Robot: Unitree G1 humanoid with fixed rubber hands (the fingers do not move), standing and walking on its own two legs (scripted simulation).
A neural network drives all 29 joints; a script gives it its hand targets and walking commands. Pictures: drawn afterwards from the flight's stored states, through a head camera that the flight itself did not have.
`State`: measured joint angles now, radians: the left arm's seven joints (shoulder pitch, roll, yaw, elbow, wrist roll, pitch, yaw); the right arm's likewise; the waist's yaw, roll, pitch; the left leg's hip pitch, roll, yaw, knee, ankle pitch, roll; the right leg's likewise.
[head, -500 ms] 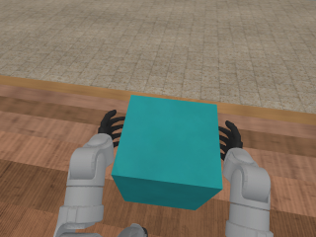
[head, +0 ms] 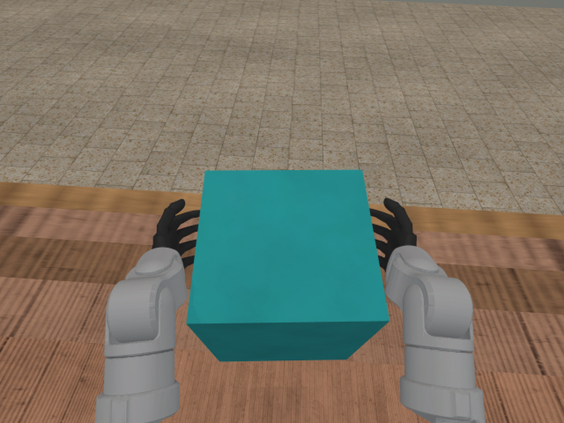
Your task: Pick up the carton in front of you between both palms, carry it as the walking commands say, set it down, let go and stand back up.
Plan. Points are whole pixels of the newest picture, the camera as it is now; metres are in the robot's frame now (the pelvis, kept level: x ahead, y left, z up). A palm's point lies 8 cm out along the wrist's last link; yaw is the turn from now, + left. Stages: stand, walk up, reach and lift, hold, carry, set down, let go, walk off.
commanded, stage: carry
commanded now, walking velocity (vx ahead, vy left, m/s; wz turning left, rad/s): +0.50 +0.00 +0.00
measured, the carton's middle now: (283, 275) +0.34 -0.01 +0.03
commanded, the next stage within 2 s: none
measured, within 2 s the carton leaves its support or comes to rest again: neither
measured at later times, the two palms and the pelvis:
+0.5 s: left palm (221, 147) +0.70 +0.11 -0.01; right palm (353, 155) +0.68 -0.19 -0.01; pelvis +0.37 -0.02 -0.12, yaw -3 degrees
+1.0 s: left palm (239, 122) +1.03 +0.10 -0.16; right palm (330, 118) +1.05 -0.20 -0.15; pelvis +0.72 -0.08 -0.24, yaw -2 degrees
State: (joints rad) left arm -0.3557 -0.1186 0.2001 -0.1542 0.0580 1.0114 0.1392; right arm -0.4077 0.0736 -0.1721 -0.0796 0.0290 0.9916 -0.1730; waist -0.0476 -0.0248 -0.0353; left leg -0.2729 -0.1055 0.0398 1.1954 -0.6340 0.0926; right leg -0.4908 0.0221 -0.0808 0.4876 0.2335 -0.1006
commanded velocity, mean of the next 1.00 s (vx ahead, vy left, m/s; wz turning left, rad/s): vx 0.50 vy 0.00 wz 0.00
